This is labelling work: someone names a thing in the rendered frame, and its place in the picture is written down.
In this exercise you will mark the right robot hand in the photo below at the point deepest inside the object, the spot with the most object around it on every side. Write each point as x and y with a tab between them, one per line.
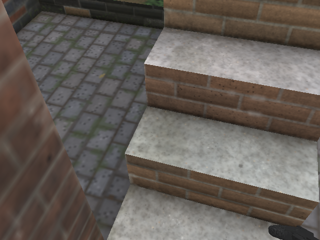
284	232

